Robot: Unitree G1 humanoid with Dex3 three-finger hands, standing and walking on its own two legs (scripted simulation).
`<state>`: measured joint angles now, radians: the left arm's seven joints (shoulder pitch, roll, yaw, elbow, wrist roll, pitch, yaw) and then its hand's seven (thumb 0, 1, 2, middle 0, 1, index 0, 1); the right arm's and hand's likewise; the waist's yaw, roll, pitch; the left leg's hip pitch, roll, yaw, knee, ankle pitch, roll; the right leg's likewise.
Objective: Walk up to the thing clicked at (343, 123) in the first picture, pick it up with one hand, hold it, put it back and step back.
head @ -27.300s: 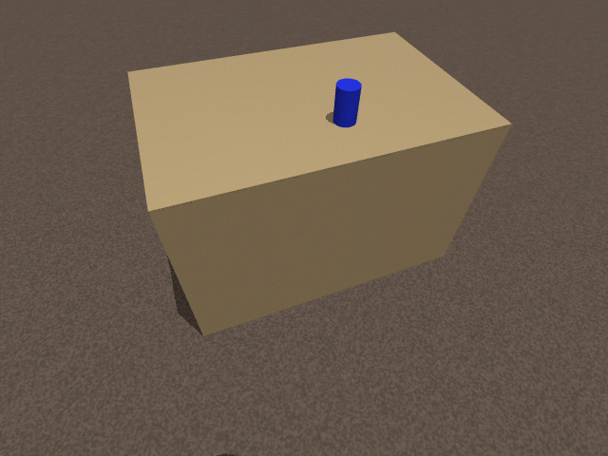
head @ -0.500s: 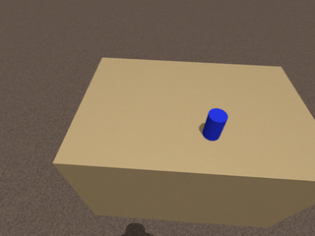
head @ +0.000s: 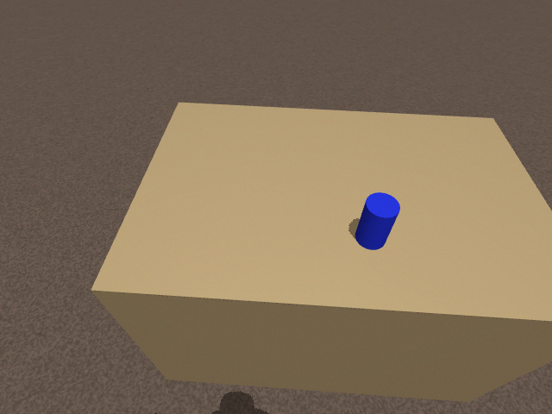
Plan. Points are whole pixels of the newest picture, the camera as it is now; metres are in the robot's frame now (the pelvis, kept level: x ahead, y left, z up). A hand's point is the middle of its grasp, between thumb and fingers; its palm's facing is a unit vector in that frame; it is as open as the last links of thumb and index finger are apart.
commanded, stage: stand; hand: right
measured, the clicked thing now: (376, 222) +0.50 -0.19 -0.08
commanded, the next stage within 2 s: none
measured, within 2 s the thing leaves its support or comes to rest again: neither
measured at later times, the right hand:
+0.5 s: hand out of the picture +0.07 -0.25 -0.16, palm faces -0.04 +0.94 -0.34, open 7.4 cm
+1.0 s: hand out of the picture +0.07 -0.25 -0.16, palm faces -0.04 +0.94 -0.34, open 7.4 cm
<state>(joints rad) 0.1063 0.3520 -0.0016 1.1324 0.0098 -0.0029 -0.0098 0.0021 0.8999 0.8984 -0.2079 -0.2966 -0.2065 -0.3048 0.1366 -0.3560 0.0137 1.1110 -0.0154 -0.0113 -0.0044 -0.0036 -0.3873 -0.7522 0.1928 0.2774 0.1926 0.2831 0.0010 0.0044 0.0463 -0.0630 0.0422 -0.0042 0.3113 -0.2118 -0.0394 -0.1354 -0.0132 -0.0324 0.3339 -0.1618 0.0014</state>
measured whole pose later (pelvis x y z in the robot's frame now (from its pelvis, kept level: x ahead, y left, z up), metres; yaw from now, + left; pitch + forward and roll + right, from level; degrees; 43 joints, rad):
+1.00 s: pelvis +0.00 +0.00 +0.00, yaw +0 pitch -2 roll +0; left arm 0.11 0.35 0.00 1.13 0.01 -0.01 -0.01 0.00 0.90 0.90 -0.21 -0.30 -0.21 -0.30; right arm 0.14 -0.35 0.01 1.11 -0.01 -0.01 0.00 0.00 -0.91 -0.89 0.20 0.30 0.20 0.30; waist 0.00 0.01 0.05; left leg -0.06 0.05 0.00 0.30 -0.21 -0.04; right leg -0.14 -0.01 -0.03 0.34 -0.16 0.00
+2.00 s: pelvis +0.01 +0.00 +0.00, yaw +0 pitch -2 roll +0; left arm 0.12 0.35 0.00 1.12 0.01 -0.01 -0.01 0.00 0.90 0.90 -0.21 -0.30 -0.21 -0.30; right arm 0.13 -0.35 0.01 1.11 -0.01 -0.01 0.00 0.00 -0.91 -0.89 0.20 0.30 0.20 0.30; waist 0.00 0.01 0.05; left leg -0.05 0.04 0.00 0.30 -0.21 -0.04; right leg -0.13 -0.01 -0.03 0.33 -0.17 0.00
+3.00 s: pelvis -0.18 +0.05 -0.03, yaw -6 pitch -3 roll -1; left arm 0.18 0.37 0.08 0.88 0.03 0.06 -0.01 0.00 0.90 0.90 -0.21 -0.30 -0.21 -0.30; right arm 0.09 -0.39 -0.04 0.85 -0.02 0.04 -0.01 0.00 -0.90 -0.89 0.20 0.30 0.20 0.30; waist 0.00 0.05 0.17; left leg -0.42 0.06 0.04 0.68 -0.25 0.01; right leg -0.21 0.05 0.02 0.63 -0.38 -0.01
